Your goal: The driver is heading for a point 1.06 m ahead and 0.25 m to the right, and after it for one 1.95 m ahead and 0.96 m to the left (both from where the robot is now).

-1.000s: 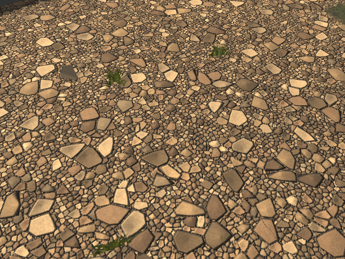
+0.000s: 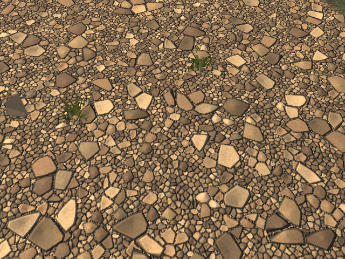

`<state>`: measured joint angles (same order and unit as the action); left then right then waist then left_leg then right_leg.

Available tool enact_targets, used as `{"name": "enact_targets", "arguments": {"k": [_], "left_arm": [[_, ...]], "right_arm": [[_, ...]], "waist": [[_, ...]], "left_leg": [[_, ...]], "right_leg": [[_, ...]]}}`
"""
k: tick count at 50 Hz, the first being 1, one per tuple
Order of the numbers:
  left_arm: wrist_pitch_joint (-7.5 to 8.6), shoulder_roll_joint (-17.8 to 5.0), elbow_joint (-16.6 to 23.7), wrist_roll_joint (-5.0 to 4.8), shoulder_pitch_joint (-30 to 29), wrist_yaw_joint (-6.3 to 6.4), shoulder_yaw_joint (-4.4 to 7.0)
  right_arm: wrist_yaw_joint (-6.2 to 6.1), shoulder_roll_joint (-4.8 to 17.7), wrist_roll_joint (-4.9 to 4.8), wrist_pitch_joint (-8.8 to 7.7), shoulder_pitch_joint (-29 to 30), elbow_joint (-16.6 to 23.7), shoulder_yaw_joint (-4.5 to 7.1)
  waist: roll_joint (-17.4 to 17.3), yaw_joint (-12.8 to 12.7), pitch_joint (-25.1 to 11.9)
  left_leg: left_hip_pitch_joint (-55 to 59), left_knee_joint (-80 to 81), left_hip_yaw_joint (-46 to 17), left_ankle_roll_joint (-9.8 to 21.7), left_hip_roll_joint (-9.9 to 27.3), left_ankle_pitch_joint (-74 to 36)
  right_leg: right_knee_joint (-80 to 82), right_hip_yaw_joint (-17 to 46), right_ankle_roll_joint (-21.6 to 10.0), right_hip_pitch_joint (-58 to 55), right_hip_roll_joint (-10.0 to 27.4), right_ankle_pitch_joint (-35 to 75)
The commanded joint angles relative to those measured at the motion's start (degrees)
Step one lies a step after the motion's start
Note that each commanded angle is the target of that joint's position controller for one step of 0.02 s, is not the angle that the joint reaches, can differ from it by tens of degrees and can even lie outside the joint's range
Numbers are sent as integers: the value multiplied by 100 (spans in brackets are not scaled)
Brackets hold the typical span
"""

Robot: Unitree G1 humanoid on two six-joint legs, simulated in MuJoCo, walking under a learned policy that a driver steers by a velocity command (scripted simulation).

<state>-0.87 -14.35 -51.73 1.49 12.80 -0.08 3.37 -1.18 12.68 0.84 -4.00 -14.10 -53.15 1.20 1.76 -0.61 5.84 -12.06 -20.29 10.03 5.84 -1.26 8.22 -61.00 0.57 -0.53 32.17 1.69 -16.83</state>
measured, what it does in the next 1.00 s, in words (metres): walks ahead, turning right: right foot, then left foot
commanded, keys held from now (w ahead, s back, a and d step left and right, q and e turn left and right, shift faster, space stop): e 0.06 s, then w+e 0.52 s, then w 0.42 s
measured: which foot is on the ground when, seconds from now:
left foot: down 0.00-0.36, up 0.38-0.76, down 0.78-1.00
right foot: up 0.00-0.32, down 0.34-0.80, up 0.82-1.00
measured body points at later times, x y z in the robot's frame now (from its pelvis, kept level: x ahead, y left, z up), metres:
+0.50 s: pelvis +0.13 -0.07 +0.00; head +0.14 -0.10 +0.45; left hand +0.28 +0.17 -0.11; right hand +0.14 -0.36 -0.14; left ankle +0.16 +0.07 -0.67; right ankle +0.05 -0.13 -0.74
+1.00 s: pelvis +0.39 -0.13 +0.00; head +0.41 -0.13 +0.45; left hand +0.59 +0.06 -0.13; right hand +0.31 -0.39 -0.13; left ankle +0.44 -0.07 -0.74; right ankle +0.33 -0.25 -0.67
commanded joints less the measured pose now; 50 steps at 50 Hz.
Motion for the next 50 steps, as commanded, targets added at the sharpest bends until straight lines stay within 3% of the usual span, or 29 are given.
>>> {"name": "enact_targets", "arguments": {"k": [1, 3, 5, 7, 9, 14, 16, 17, 18, 19, 20, 21, 22, 24, 25, 30, 34, 36, 37, 38, 39, 40, 41, 42, 43, 44, 45, 46, 50], "left_arm": [[-117, -134, 196, 41, 483, -42, 26], [-144, -94, 339, 42, 196, -75, -7], [-183, -187, 491, 46, -115, -126, 1], [-226, -322, 691, 72, -494, -204, 40], [-214, -355, 850, 79, -745, -273, 66], [-61, -238, 1017, 15, -907, -345, 77], [12, -177, 870, 66, -346, -350, 87], [67, -342, 607, 112, 394, -304, 175], [142, -1002, 344, 166, 1373, -197, 388], [171, -1581, 368, -1, 1552, -125, 490], [146, -1297, 390, -46, 1329, -70, 395], [147, -1121, 445, -83, 1038, -37, 323], [168, -1012, 503, -102, 741, -19, 283], [266, -869, 615, -132, 381, -3, 225], [319, -896, 600, -151, 446, -17, 222], [401, -1029, 424, -130, 880, -6, 252], [455, -1044, 274, -101, 1094, 27, 224], [488, -1123, 250, -81, 920, 57, 224], [494, -1187, 233, -50, 845, 65, 237], [479, -1204, 208, -23, 782, 52, 236], [486, -1012, 226, -19, 881, 33, 176], [488, -382, 385, -213, 1589, -19, 44], [506, -630, 296, -104, 1574, -28, 65], [483, -765, 318, -67, 1224, -28, 98], [495, -790, 360, -35, 820, -66, 74], [482, -680, 405, -21, 667, -98, 56], [432, -634, 400, 56, 680, -123, 33], [377, -562, 338, 90, 759, -153, 9], [292, -434, 504, 96, 185, -211, -72]], "right_arm": [[-76, 651, 1, -7, 96, 337, 129], [-93, 729, 6, 46, -1, 325, 159], [-47, 880, 43, 96, -207, 315, 230], [-5, 998, 76, 142, -325, 331, 301], [13, 1083, 90, 154, -428, 325, 366], [90, 1224, 133, 128, -509, 296, 484], [107, 1265, 39, 184, -266, 327, 508], [104, 1182, -4, 201, -100, 386, 479], [136, 809, -15, 196, 294, 690, 358], [213, 597, 168, 153, 714, 1116, 303], [252, 848, 284, 166, 763, 1017, 350], [330, 830, 120, 107, 620, 978, 344], [355, 842, 62, 55, 508, 927, 340], [347, 910, 210, 122, 334, 826, 346], [348, 889, 218, 171, 329, 843, 342], [368, 624, 132, 208, 1256, 1236, 196], [381, 660, 73, 145, 1536, 1370, 154], [332, 821, 64, 115, 1096, 1265, 218], [277, 938, 62, 101, 633, 1125, 276], [207, 1010, 66, 67, -187, 861, 335], [128, 1257, 150, 11, -1011, 679, 414], [102, 2015, 276, -8, -1516, 639, 582], [178, 1750, 124, 51, -1119, 597, 527], [193, 1342, 65, 64, -421, 736, 434], [212, 943, 45, 35, -74, 782, 339], [196, 807, 63, 1, 20, 728, 286], [177, 700, 49, -38, -7, 630, 244], [178, 673, 44, -87, -88, 548, 225], [204, 800, -28, -209, -491, 269, 257]], "waist": [[-777, -182, -683], [-778, -69, -691], [-754, 123, -752], [-717, 288, -554], [-582, 377, -347], [-465, 411, -212], [-480, 46, -343], [-179, -303, -659], [1042, -763, -1079], [1741, -715, -743], [492, -621, -382], [319, -365, -275], [222, -146, -173], [278, 61, -318], [244, 83, -411], [281, -142, -135], [433, -276, -143], [397, -20, -217], [366, 188, -429], [164, 575, -829], [-163, 891, -1361], [-1671, 630, -2161], [-1643, 473, -2062], [-989, 226, -1122], [-431, 215, -701], [-493, 115, -509], [-628, 22, -430], [-678, -22, -478], [-575, -1, -297]], "left_leg": [[-15, 534, -362, 592, 1514, -2931], [60, 484, -267, 613, 1589, -2627], [254, 696, -465, 675, 1798, -996], [483, 1037, -853, 743, 2053, 876], [759, 1209, -1093, 751, 2258, 1668], [1207, 971, -788, 551, 2283, 1259], [782, 209, -158, 285, 2015, 302], [168, -841, 299, 44, 1701, -295], [-1202, -2939, 847, -347, 1041, -70], [-3448, -4097, 193, -610, 76, 2649], [-3829, -4463, -706, -608, 475, 2413], [-3629, -4364, -847, -608, 639, 1772], [-3385, -4114, -887, -626, 697, 1321], [-2941, -3934, -828, -761, 642, 744], [-2837, -3923, -790, -819, 575, 624], [-2719, -2555, -691, -926, 461, -25], [-1923, -1489, -670, -599, 345, -586], [-1268, -1263, -702, -365, 234, -350], [-750, -1201, -646, -260, 68, -46], [123, -856, -531, -142, -103, 4], [1300, -705, -1129, 28, 487, 428], [2653, -101, -3954, 681, 2141, 1818], [2328, 863, -5560, 845, 2377, 2308], [1533, 825, -4707, 814, 2284, 2767], [885, 865, -3898, 717, 2005, 2250], [546, 947, -3260, 572, 1710, 1621], [272, 1025, -2800, 490, 1511, 1018], [173, 1063, -2510, 496, 1419, 535], [265, 1431, -1966, 687, 1371, -55]], "right_leg": [[542, -157, 57, -514, 152, 499], [1033, -285, 26, -632, 152, 597], [1316, -350, -49, -622, 195, 405], [1539, -358, -106, -339, 250, 8], [1737, -377, -159, -120, 276, -343], [2454, -647, -442, -454, 112, -798], [3335, -867, -591, -1516, -192, -386], [3782, -737, -728, -2656, -361, -276], [4482, 1035, -1193, -3927, 662, -1187], [5035, 3654, -1807, -4627, 1862, -898], [4845, 3028, -1876, -4381, 1880, -217], [4758, 2370, -1718, -4059, 1569, 507], [4818, 1910, -1536, -3768, 1247, 1147], [4878, 1386, -1377, -3498, 843, 2152], [4846, 1298, -1388, -3439, 794, 2605], [4891, 1124, -1299, -3070, 588, 2778], [4882, 1163, -1068, -3122, 780, 3089], [4614, 1160, -905, -3202, 888, 3757], [4089, 1074, -825, -3284, 831, 4509], [3042, 856, -734, -3242, 583, 4857], [1599, 645, -652, -2552, 248, 3845], [-596, 207, -381, -888, -698, 740], [-1244, 739, -502, -218, -905, -1110], [-1499, 762, -558, 81, -491, -711], [-1181, 665, -573, 17, -234, -275], [-842, 592, -563, -85, -62, -124], [-597, 535, -500, -285, 49, -47], [-517, 454, -443, -439, 72, 19], [164, 132, -202, 123, 342, 483]]}}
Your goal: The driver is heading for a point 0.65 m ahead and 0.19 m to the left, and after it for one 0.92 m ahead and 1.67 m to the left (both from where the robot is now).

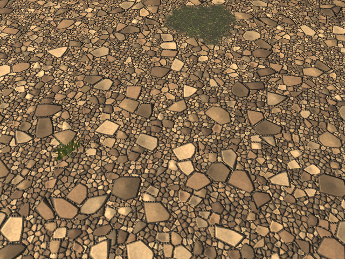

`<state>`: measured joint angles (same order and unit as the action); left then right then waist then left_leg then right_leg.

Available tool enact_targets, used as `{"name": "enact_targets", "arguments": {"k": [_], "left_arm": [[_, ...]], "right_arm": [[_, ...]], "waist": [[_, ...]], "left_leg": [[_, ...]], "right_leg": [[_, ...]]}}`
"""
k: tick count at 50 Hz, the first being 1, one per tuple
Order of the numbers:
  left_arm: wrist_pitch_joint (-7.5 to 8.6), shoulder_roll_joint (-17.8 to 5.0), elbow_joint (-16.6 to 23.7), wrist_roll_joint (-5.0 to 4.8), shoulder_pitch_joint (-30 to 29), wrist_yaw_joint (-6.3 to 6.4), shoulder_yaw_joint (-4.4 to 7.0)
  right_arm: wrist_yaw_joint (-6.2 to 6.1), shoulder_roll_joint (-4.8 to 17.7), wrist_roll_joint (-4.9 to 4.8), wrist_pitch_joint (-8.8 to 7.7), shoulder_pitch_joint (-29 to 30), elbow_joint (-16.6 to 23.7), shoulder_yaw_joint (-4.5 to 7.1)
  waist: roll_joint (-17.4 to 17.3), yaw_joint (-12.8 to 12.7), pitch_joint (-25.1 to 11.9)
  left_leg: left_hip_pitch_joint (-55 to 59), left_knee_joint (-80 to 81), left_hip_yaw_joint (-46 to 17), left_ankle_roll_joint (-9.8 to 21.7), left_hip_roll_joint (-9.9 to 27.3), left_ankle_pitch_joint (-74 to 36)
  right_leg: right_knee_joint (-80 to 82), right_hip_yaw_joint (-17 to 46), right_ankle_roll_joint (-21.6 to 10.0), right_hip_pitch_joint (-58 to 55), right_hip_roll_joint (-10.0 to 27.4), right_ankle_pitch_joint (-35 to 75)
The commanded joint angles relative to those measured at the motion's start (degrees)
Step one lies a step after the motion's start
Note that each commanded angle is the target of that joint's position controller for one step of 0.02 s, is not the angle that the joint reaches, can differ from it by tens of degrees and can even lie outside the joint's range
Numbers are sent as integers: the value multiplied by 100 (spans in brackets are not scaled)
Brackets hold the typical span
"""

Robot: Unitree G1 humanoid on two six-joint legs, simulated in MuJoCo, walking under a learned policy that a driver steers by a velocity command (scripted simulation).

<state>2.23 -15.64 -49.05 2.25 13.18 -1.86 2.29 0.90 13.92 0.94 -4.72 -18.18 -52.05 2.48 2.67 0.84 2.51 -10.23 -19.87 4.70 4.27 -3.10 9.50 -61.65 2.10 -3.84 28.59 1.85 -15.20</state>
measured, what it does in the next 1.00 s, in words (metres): walks ahead, turning left: right foot, then left foot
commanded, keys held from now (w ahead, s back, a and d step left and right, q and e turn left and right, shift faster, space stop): w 0.02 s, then w+q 0.26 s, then q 0.72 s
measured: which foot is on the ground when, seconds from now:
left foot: down 0.00-0.30, up 0.32-0.72, down 0.74-1.00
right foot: up 0.00-0.26, down 0.28-0.74, up 0.76-1.00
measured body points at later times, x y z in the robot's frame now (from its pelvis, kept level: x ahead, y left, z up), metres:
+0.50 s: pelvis +0.24 -0.05 +0.00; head +0.28 -0.06 +0.45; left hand +0.28 +0.23 -0.11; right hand +0.37 -0.30 -0.14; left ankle +0.22 +0.08 -0.66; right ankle +0.27 -0.13 -0.74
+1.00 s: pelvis +0.30 +0.00 -0.01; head +0.33 +0.03 +0.44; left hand +0.29 +0.29 -0.14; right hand +0.53 -0.20 -0.12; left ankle +0.33 +0.08 -0.74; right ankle +0.38 -0.14 -0.69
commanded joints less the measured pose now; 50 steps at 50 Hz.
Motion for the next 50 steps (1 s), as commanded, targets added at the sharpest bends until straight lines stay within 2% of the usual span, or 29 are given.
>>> {"name": "enact_targets", "arguments": {"k": [1, 5, 9, 11, 12, 13, 14, 15, 16, 17, 18, 19, 20, 21, 23, 26, 29, 35, 36, 37, 38, 39, 40, 41, 42, 43, 44, 47, 50], "left_arm": [[-16, -287, 322, 21, -119, -43, 13], [37, -100, 613, -25, -1011, -64, -102], [86, -198, 742, -72, -1367, -5, -96], [138, -318, 757, -75, -1236, 46, -52], [178, -386, 679, -67, -911, 76, -13], [245, -500, 465, -28, -249, 128, 55], [329, -866, 259, 95, 653, 212, 178], [335, -1458, 322, 220, 1146, 288, 310], [229, -1455, 328, 77, 943, 285, 334], [204, -879, 430, -3, 503, 261, 195], [238, -505, 468, -51, 201, 245, 99], [254, -315, 476, -44, 41, 249, 45], [273, -246, 444, -70, 23, 277, 22], [289, -275, 427, -81, 13, 285, 31], [324, -383, 400, -117, 84, 294, 69], [270, -430, 366, -131, 61, 338, 100], [198, -493, 340, -137, 15, 352, 128], [-12, -789, 281, -158, 167, 329, 295], [-84, -786, 267, -164, 182, 338, 307], [-136, -752, 233, -120, 502, 325, 308], [-198, -335, 507, -34, 784, 284, 215], [-321, -379, 682, -68, 439, 314, 185], [-374, -499, 687, -79, 149, 322, 195], [-359, -456, 711, -133, -91, 320, 195], [-335, -454, 689, -130, -196, 336, 199], [-352, -505, 668, -59, -103, 337, 217], [-395, -497, 598, -9, 36, 332, 219], [-484, -354, 623, -73, 97, 326, 188], [-521, -353, 744, -84, -151, 348, 175]], "right_arm": [[-6, 664, -40, -133, -162, 107, 125], [-6, 705, -70, -97, -470, -76, 136], [-25, 826, -48, -45, -695, -181, 176], [-47, 921, -24, -16, -598, -168, 215], [-57, 973, -20, 0, -503, -150, 238], [-55, 940, -38, 11, -423, -136, 235], [-42, 728, -73, -2, -379, -31, 185], [-60, 131, -230, 2, -559, 262, 62], [-120, 432, -181, 80, -868, 241, 154], [-155, 622, -97, 179, -755, 104, 221], [-121, 512, -75, 214, -555, 85, 219], [-95, 422, -54, 270, -471, 84, 231], [-56, 415, 19, 353, -424, 108, 256], [-19, 363, 55, 435, -447, 110, 258], [33, 301, 45, 536, -315, 225, 262], [109, 231, 70, 621, 210, 497, 212], [194, 131, 78, 628, 638, 716, 118], [188, 427, 112, 608, 863, 1019, 190], [157, 442, 136, 543, 609, 973, 213], [80, 728, 186, 446, 194, 878, 300], [-6, 1503, 170, 396, 69, 951, 470], [-24, 1690, -104, 489, -311, 951, 566], [-48, 1495, -133, 563, -189, 977, 530], [-99, 1203, -101, 624, 230, 1024, 445], [-135, 955, -75, 662, 575, 1055, 365], [-160, 807, -98, 673, 808, 1118, 327], [-148, 744, -66, 665, 871, 1149, 304], [-77, 950, -34, 595, 726, 1124, 371], [-64, 1041, 0, 638, 629, 1123, 414]], "waist": [[-642, -96, 112], [-610, 107, 223], [-676, 207, 123], [-726, 86, 44], [-716, -89, -60], [-495, -399, -345], [-16, -732, -968], [1010, -747, -1626], [1254, -504, -1756], [404, -286, -1115], [108, -196, -641], [150, -79, -517], [333, 1, -433], [415, 67, -464], [417, 140, -558], [447, 111, -376], [491, 24, -357], [454, -99, -434], [203, 52, -569], [-500, 206, -894], [-1889, -61, -1138], [-1761, 358, -1699], [-1035, 346, -1356], [-865, 217, -804], [-725, 38, -464], [-805, -93, -417], [-796, -137, -545], [-635, -147, -749], [-852, -14, -656]], "left_leg": [[145, 1471, -1320, 853, 1516, -228], [157, 1387, -1054, 793, 1266, -774], [456, 888, -1217, 699, 1349, -1526], [599, 541, -1432, 619, 1452, -1736], [578, 215, -1492, 553, 1439, -1872], [409, -583, -1341, 443, 1198, -2122], [-228, -1944, -1046, 305, 792, -1519], [-1763, -3756, -439, 34, 30, 875], [-2445, -4632, -570, 52, -102, 2201], [-2506, -4956, -808, 72, 276, 1915], [-2414, -4890, -777, -6, 436, 1604], [-2246, -4719, -740, -80, 570, 1425], [-2138, -4630, -696, -169, 621, 1313], [-2011, -4672, -615, -241, 567, 1181], [-2044, -4621, -544, -325, 490, 898], [-2279, -3882, -405, -415, 563, 375], [-1727, -2740, -157, -367, 544, -182], [-1129, -1577, 38, -14, 366, 511], [-688, -1065, 65, 91, 260, 218], [103, -522, -469, 275, 467, -875], [1061, -674, -2535, 845, 2134, -3832], [1397, -236, -3607, 1786, 2594, -3591], [1193, -20, -3268, 1747, 2392, -2617], [676, 87, -2831, 1548, 2073, -2008], [268, 180, -2487, 1259, 1701, -1750], [3, 209, -2227, 1082, 1446, -1631], [-85, 192, -2122, 1014, 1327, -1776], [-124, 210, -2182, 972, 1215, -1515], [-213, 407, -2526, 952, 1156, -170]], "right_leg": [[537, -102, 200, 649, 393, 493], [2035, -391, 435, 414, 320, 1140], [2739, -448, 454, -26, 96, 1191], [2985, -381, 359, -367, 25, 826], [3219, -385, 299, -804, -55, 648], [3643, -390, 189, -1684, -125, 685], [3832, 286, -37, -2934, 533, 291], [4190, 2201, -369, -4280, 2143, -30], [4541, 3349, -792, -4084, 2586, 785], [4365, 2487, -755, -3523, 2323, 1394], [4345, 1558, -677, -2925, 2021, 2485], [4387, 916, -522, -2586, 1761, 3107], [4397, 501, -457, -2361, 1596, 3631], [4392, 185, -442, -2219, 1513, 4063], [4413, -175, -506, -2185, 1506, 4529], [4512, -650, -572, -2127, 1466, 4236], [4409, -1145, -523, -1922, 1345, 3902], [3389, -1171, -348, -2273, 1657, 3376], [2725, -1308, -193, -2193, 1545, 3171], [1608, -1466, 117, -1803, 1224, 2326], [39, -1600, 452, -371, 475, -1637], [-829, -634, 584, 431, -243, -2702], [-1087, -219, 603, 693, -11, -2271], [-941, -130, 577, 764, 88, -1731], [-561, -45, 577, 662, 192, -1303], [-294, -33, 583, 409, 211, -1051], [-273, -92, 583, 184, 105, -935], [192, -54, 612, -25, -32, -905], [754, 3, 625, -19, -107, -859]]}}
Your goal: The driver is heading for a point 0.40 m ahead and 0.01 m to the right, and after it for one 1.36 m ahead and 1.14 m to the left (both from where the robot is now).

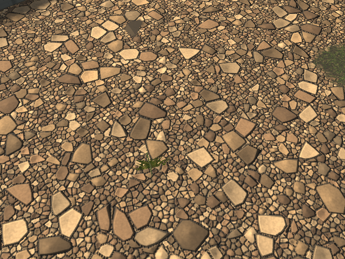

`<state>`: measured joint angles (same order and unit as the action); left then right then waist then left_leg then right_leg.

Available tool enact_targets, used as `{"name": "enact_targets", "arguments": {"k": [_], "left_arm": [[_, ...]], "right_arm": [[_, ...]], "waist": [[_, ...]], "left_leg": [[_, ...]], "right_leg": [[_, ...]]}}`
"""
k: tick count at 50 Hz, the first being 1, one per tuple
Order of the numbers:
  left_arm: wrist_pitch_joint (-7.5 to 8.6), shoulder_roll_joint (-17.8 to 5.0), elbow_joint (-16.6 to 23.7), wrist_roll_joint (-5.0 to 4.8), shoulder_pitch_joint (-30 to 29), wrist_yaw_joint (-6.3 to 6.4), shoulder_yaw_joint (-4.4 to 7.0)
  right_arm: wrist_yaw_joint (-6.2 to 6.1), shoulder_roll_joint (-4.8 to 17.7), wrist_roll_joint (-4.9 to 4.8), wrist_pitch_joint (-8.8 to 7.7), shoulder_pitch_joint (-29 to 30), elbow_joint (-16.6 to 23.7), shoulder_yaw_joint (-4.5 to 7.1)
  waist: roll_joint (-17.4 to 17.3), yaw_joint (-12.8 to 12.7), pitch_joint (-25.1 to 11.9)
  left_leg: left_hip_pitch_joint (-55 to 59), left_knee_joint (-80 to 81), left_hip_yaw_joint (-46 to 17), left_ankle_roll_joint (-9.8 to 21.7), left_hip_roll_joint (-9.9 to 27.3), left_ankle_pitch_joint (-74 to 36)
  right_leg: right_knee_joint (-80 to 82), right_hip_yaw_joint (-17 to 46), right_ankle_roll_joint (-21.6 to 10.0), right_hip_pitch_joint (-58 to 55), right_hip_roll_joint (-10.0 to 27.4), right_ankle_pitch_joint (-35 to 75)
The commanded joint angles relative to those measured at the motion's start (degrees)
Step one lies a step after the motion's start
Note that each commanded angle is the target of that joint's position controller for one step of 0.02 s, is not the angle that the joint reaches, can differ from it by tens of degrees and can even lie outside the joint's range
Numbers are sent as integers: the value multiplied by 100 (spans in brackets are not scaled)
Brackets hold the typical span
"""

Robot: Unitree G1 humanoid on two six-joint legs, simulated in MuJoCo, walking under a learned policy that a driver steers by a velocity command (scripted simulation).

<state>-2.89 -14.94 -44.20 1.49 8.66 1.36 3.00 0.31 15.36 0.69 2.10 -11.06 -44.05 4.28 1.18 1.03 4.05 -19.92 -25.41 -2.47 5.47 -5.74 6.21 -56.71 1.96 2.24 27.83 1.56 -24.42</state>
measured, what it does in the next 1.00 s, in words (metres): walks ahead: right foot, then left foot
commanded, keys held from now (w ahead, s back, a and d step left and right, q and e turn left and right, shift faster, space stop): q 0.16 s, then no key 0.32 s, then w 0.52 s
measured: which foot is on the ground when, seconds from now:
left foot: down 0.00-0.22, up 0.24-0.54, down 0.56-0.92, up 0.94-1.00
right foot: up 0.00-0.20, down 0.22-0.58, up 0.60-0.90, down 0.92-1.00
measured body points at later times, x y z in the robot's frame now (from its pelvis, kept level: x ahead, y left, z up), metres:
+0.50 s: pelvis -0.01 -0.04 +0.01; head +0.02 -0.05 +0.46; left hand +0.04 +0.24 -0.10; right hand +0.16 -0.28 -0.13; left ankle -0.07 +0.08 -0.71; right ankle +0.02 -0.14 -0.74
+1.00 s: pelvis +0.12 -0.06 +0.00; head +0.14 -0.07 +0.45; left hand +0.18 +0.24 -0.11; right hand +0.17 -0.32 -0.15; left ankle -0.03 +0.06 -0.68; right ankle +0.17 -0.13 -0.74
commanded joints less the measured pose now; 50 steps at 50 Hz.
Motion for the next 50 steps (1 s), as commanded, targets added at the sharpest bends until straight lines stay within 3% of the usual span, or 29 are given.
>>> {"name": "enact_targets", "arguments": {"k": [1, 7, 10, 11, 12, 13, 14, 15, 16, 19, 22, 24, 26, 27, 28, 29, 30, 31, 33, 35, 38, 41, 44, 45, 46, 47, 48, 49, 50], "left_arm": [[-10, -439, 298, -14, 227, 28, 104], [106, -460, 397, -116, 294, 69, 83], [205, -460, 225, -120, 997, 142, 84], [243, -839, 277, -31, 965, 197, 158], [247, -1411, 456, 56, 589, 182, 277], [244, -1262, 497, 99, 329, 133, 256], [269, -863, 558, 49, 47, 110, 134], [288, -674, 577, 11, -227, 81, 81], [307, -637, 599, -11, -322, 71, 69], [324, -604, 461, -33, 127, 46, 58], [322, -690, 260, -35, 458, 35, 70], [269, -830, 146, -3, 566, -6, 109], [199, -863, 13, -13, 662, -61, 128], [176, -845, -53, -39, 712, -74, 138], [190, -718, -43, -24, 716, -84, 119], [235, -362, 173, -46, 427, -131, 22], [258, -485, 399, -14, -138, -122, 24], [274, -771, 489, 29, -551, -125, 119], [353, -747, 331, -14, -198, -234, 159], [429, -642, 205, 57, -53, -346, 156], [447, -432, 257, 42, -309, -417, 101], [427, -420, 374, 3, -554, -417, 87], [457, -485, 202, -7, 52, -341, 137], [499, -590, 1, 18, 590, -280, 197], [575, -856, -246, 61, 1432, -194, 298], [628, -1617, -349, 138, 2260, -143, 453], [600, -1499, -460, 45, 2233, -185, 406], [576, -1183, -297, -7, 1502, -216, 307], [599, -852, -171, -28, 997, -248, 224]], "right_arm": [[2, 908, 37, -24, -99, 329, 244], [75, 953, 80, 49, 14, 370, 298], [49, 838, -33, 81, 212, 368, 270], [8, 579, -80, 62, 62, 395, 196], [-23, 448, -139, 26, 182, 521, 173], [-48, 807, 135, -6, 98, 419, 257], [-13, 790, 125, -13, -96, 300, 277], [16, 731, 93, 8, -329, 170, 264], [40, 690, 98, 40, -456, 98, 249], [63, 542, 56, 94, -268, 85, 148], [30, 322, -6, 132, 56, 116, -8], [-17, 339, -72, 141, 121, 81, -57], [-66, 266, -54, 91, -168, -102, -120], [-99, 285, 17, 26, -307, -201, -129], [-124, 483, 79, -60, -427, -270, -105], [-153, 929, 148, -129, -761, -322, -28], [-110, 1384, 85, -126, -1068, -500, 133], [-91, 1102, 136, -185, -1063, -528, 72], [-104, 802, 75, -291, -710, -509, -15], [-117, 686, 35, -421, -640, -561, -43], [-81, 691, 18, -540, -802, -700, -22], [-53, 812, 41, -581, -938, -803, 18], [-33, 967, 10, -584, -796, -827, 59], [-32, 922, 24, -593, -806, -848, 41], [-18, 737, 53, -617, -785, -831, -25], [9, 190, -63, -644, -782, -546, -178], [-4, 547, 65, -620, -745, -560, -79], [33, 646, 89, -599, -711, -585, -38], [113, 618, 80, -608, -659, -637, -53]], "waist": [[-748, 4, -774], [-865, 8, -755], [-821, -336, -745], [-98, -230, -670], [1204, -192, -430], [797, -113, -282], [452, 123, -296], [339, 307, -258], [536, 333, -346], [652, 11, -465], [798, -235, -595], [1024, -334, -616], [943, -200, -668], [781, -115, -583], [417, -72, -584], [-664, 85, -580], [-1520, 405, 41], [-1129, 511, 566], [-958, 172, 560], [-921, 73, 321], [-887, 138, 182], [-934, 189, 270], [-672, -188, 212], [-436, -423, 41], [87, -802, -397], [1662, -1038, -1020], [1334, -819, -868], [670, -415, -254], [290, -230, -10]], "left_leg": [[707, 1020, -1934, 824, 1406, 559], [405, 1001, -2492, 634, 1296, 852], [-67, 748, -2398, 142, 974, 1102], [-499, 96, -1947, -209, 535, 1782], [-1368, -1219, -625, -441, -529, 2132], [-1048, -2484, -590, -504, -282, 2358], [-709, -3065, -747, -491, -242, 2105], [-602, -3441, -703, -521, -230, 1798], [-651, -3678, -639, -562, -225, 1635], [-828, -3301, -454, -770, -148, 1772], [-341, -1935, -224, -827, 82, 2030], [196, -1091, 119, -747, 113, 2170], [960, 232, 390, -577, 71, 1417], [1541, 814, 378, -443, 87, 976], [2197, 804, -134, -251, 460, 1239], [2761, 1083, -1566, 175, 1474, 2403], [2050, 1723, -2780, 766, 2300, 3293], [1782, 1987, -3008, 1013, 2467, 3406], [1885, 2094, -2417, 861, 2092, 2949], [2009, 2019, -1740, 731, 1740, 1898], [1793, 1894, -1224, 681, 1576, 1263], [1400, 1793, -1147, 653, 1701, 1163], [752, 1343, -1006, 502, 1738, 776], [461, 725, -823, 401, 1550, 216], [67, -611, -401, 244, 1160, -196], [-1179, -2778, 368, -116, 325, 1148], [-1681, -3765, -132, -38, 126, 2357], [-1872, -4142, -319, 101, 560, 1933], [-1738, -4028, -246, 112, 798, 1434]], "right_leg": [[420, 35, 10, 26, -107, 84], [1584, 23, -187, -806, -425, -6], [3433, -63, -461, -1991, -479, 672], [4250, 828, -664, -2242, 402, 193], [4898, 2647, -1244, -2039, 1774, -383], [4699, 2633, -1606, -1277, 2049, 446], [4506, 2151, -1585, -1022, 1720, 1186], [4338, 1539, -1410, -1001, 1334, 1750], [4208, 1176, -1298, -1249, 1083, 2166], [3842, 772, -1354, -2057, 938, 3502], [3604, 716, -1357, -2497, 971, 3792], [3494, 753, -1365, -2455, 974, 4003], [3527, 787, -1208, -2195, 850, 2617], [3496, 805, -1049, -1743, 749, 1588], [3346, 743, -869, -1037, 612, 564], [2464, 129, -634, 87, 57, -351], [1798, -540, -530, 747, -430, -522], [1026, -219, -529, 1029, -117, -453], [658, -108, -485, 1146, 47, 31], [678, -238, -397, 924, 88, 477], [1242, -422, -275, 489, 68, 833], [1937, -502, -322, -96, 60, 900], [2621, -694, -466, -1452, -136, 1213], [2799, -711, -514, -2252, -301, 1105], [3125, -215, -658, -3253, 32, 674], [4229, 2363, -1203, -4208, 1652, -1272], [4953, 3905, -1443, -3646, 2085, -2082], [4866, 3287, -1425, -3046, 1991, -2215], [4868, 2652, -1353, -2556, 1719, -1516]]}}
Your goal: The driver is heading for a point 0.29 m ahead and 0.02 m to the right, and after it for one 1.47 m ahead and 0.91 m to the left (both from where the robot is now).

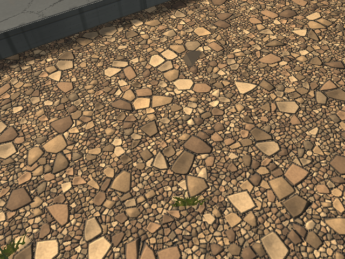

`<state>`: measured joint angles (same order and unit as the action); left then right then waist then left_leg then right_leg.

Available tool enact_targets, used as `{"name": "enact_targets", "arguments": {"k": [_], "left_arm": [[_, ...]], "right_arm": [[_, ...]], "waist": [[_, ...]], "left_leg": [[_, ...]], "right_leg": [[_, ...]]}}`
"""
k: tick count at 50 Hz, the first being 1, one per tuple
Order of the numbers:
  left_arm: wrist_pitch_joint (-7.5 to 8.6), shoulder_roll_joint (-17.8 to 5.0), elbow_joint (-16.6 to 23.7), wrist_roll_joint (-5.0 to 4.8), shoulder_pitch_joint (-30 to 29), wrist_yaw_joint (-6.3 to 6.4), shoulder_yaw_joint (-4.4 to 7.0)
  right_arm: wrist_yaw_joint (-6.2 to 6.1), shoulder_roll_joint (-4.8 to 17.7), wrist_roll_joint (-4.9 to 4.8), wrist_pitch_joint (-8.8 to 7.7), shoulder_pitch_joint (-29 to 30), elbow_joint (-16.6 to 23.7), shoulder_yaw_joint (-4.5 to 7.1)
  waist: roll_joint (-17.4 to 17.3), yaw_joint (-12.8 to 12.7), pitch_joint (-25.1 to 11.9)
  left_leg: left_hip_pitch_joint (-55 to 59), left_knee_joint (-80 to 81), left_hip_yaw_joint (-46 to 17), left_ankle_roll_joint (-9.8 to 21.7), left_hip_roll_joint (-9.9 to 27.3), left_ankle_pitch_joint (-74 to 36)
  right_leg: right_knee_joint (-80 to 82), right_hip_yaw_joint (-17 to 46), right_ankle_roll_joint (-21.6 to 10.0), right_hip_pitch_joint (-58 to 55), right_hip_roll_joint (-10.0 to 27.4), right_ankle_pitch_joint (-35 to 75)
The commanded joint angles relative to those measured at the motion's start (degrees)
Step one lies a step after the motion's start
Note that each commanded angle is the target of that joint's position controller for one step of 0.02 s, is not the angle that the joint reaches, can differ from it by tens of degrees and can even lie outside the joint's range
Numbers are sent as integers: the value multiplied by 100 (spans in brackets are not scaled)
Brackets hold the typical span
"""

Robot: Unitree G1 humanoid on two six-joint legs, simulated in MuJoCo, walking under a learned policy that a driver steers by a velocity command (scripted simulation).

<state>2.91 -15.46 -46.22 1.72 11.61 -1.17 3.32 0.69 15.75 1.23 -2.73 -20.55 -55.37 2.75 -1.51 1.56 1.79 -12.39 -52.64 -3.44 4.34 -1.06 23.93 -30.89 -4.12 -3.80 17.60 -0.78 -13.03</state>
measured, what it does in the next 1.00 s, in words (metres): walks ahead, turning left: left foot, then right foot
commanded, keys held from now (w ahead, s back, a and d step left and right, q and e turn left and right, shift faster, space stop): w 0.10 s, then w+q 0.90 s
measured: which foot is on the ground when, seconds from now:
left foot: up 0.00-0.42, down 0.44-0.98, up 1.00-1.00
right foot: down 0.00-0.46, up 0.48-0.96, down 0.98-1.00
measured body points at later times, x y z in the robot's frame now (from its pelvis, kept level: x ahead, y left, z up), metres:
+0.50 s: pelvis +0.27 +0.03 -0.02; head +0.31 +0.04 +0.43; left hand +0.21 +0.28 -0.16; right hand +0.47 -0.18 -0.13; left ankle +0.36 +0.09 -0.73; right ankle +0.07 -0.09 -0.66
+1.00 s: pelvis +0.57 +0.08 -0.01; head +0.60 +0.09 +0.43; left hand +0.69 +0.38 -0.09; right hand +0.64 -0.21 -0.14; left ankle +0.36 +0.09 -0.72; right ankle +0.72 +0.03 -0.74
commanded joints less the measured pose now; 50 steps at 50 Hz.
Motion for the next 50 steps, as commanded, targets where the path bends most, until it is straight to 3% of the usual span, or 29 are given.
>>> {"name": "enact_targets", "arguments": {"k": [1, 3, 5, 9, 12, 16, 17, 19, 21, 22, 23, 24, 25, 26, 27, 28, 30, 33, 36, 39, 44, 46, 47, 48, 49, 50], "left_arm": [[55, -644, 58, -55, 495, 7, 134], [155, -505, -51, -59, 551, 31, 74], [229, -523, -231, -93, 839, 36, 73], [267, -428, -481, -62, 1246, 62, 38], [304, -368, -588, -55, 1291, 85, 3], [327, -383, -773, -68, 1458, 171, -22], [316, -421, -821, -63, 1480, 192, -18], [275, -558, -866, -43, 1398, 239, 2], [165, -731, -883, 6, 1343, 269, 43], [118, -777, -846, -11, 1321, 274, 43], [134, -628, -640, -25, 1341, 254, -8], [190, -202, -325, -160, 1466, 118, -51], [247, -667, -193, -90, 795, 117, 22], [338, -577, -50, -134, 429, 95, -16], [377, -533, -79, -125, 437, 107, -28], [300, -493, -41, -26, 362, 112, -24], [65, -389, -54, 118, 554, 78, -47], [-97, -326, 140, 132, 198, 29, -64], [-120, -375, 447, 103, -611, 24, -64], [-104, -374, 651, 69, -1140, -2, -91], [-12, -415, 1019, 7, -1870, -38, -159], [38, -539, 1012, -13, -1576, -20, -137], [65, -649, 887, -27, -1111, 17, -95], [108, -826, 668, -35, -406, 82, -17], [187, -1021, 484, 8, 453, 163, 59], [204, -1455, 467, 144, 1371, 275, 152]], "right_arm": [[120, 465, 22, -113, 308, 469, 87], [161, 342, 116, -30, 242, 360, 40], [188, 299, 102, 18, 489, 429, 21], [217, 209, 48, 71, 1298, 654, -17], [249, 83, 35, 51, 1815, 844, -74], [291, 17, 62, 38, 2352, 1090, -135], [291, 33, 67, 33, 2362, 1119, -130], [258, 119, 76, 30, 2105, 1089, -85], [204, 336, 88, 5, 1129, 836, 33], [161, 530, 140, -32, 263, 581, 145], [66, 1017, 205, -23, -570, 459, 319], [36, 1400, 77, 70, -304, 601, 434], [35, 1297, -59, 119, -189, 561, 430], [-15, 1070, -84, 110, 123, 568, 383], [-25, 780, -70, 83, 329, 547, 321], [-54, 655, -84, 41, 471, 535, 281], [-63, 560, -120, -49, 555, 554, 228], [-50, 792, -134, -120, 314, 513, 281], [-43, 801, -128, -97, -62, 470, 288], [-58, 804, -121, -75, -418, 429, 293], [-144, 861, -34, -33, -778, 419, 300], [-197, 973, -17, -38, -567, 504, 329], [-197, 1051, -12, -51, -325, 578, 346], [-157, 1113, -16, -82, -203, 617, 359], [-91, 1065, -72, -134, -93, 656, 346], [-61, 523, -114, -190, -244, 857, 205]], "waist": [[520, -151, 274], [622, -89, 177], [580, -94, 197], [443, -261, 418], [485, -316, 502], [456, -401, 594], [460, -380, 573], [582, -214, 327], [714, 177, -320], [600, 535, -786], [33, 812, -1432], [-1389, 355, -1951], [-328, 492, -1598], [-79, 368, -923], [353, 109, -421], [426, -85, -203], [289, -313, -217], [140, -293, -51], [5, -22, 153], [-98, 215, 99], [-220, 446, 134], [-306, 213, 90], [-342, -38, -46], [-247, -331, -404], [24, -782, -905], [755, -981, -1839]], "left_leg": [[-2329, -1064, -42, 188, 497, -608], [-2063, -935, 142, 40, 595, -1039], [-2289, -808, 260, -83, 656, -1319], [-2989, -216, 234, -222, 601, -1817], [-2763, 678, 343, -210, 415, -2340], [-2335, 1657, 771, 4, 322, -2511], [-2242, 1807, 848, 99, 259, -2379], [-1815, 1939, 1085, 331, -37, -1892], [-782, 2066, 1251, 603, -453, -1314], [428, 2399, 1067, 805, -491, -1382], [1831, 2492, -494, 1170, 695, -624], [3269, 3349, -3921, 2121, 2147, -455], [3134, 3605, -3676, 1986, 1964, -860], [2408, 3661, -2775, 1802, 1840, -1431], [1545, 3794, -2260, 1576, 1604, -2231], [993, 3848, -1868, 1416, 1312, -2698], [503, 3964, -1458, 1325, 1004, -3152], [191, 4162, -1240, 1273, 766, -3079], [324, 4241, -1297, 1061, 638, -2955], [791, 4053, -1367, 893, 592, -3257], [1461, 3592, -1672, 852, 723, -3979], [1386, 3347, -1799, 678, 789, -4240], [1147, 3025, -1748, 532, 724, -4768], [988, 2312, -1681, 410, 551, -5273], [447, 1140, -1431, 277, 198, -4810], [-331, -527, -939, 196, -176, -2457]], "right_leg": [[2365, 2672, -640, -1281, 1678, -1937], [2428, 1904, -577, -1143, 1336, -627], [2493, 1550, -674, -1248, 1278, 154], [2636, 847, -681, -1575, 1272, 974], [2635, 251, -568, -1519, 1181, 1576], [2546, -153, -495, -1861, 1332, 2380], [2390, -230, -464, -2069, 1388, 2805], [1664, -434, -367, -2481, 1445, 4681], [30, -625, -278, -2614, 1453, 5970], [-1248, -738, -182, -2024, 1373, 5373], [-3075, -793, -61, -765, 1186, 3289], [-5216, -342, 293, 1647, -260, -1592], [-5399, 638, 171, 2399, 32, -1263], [-5020, 691, 134, 2482, 357, -707], [-4432, 653, 157, 2145, 555, -477], [-4047, 696, 233, 1832, 690, -489], [-3621, 653, 408, 1388, 739, -532], [-2945, 460, 623, 1585, 758, -147], [-2111, 395, 732, 2025, 730, 615], [-1481, 414, 703, 2199, 587, 1139], [-592, 419, 553, 2129, 274, 1097], [-122, 512, 416, 1419, 165, 877], [74, 485, 312, 646, 26, 624], [217, 419, 199, -304, -122, 487], [482, 672, 18, -1601, 228, 569], [546, 2164, -218, -2922, 1758, -564]]}}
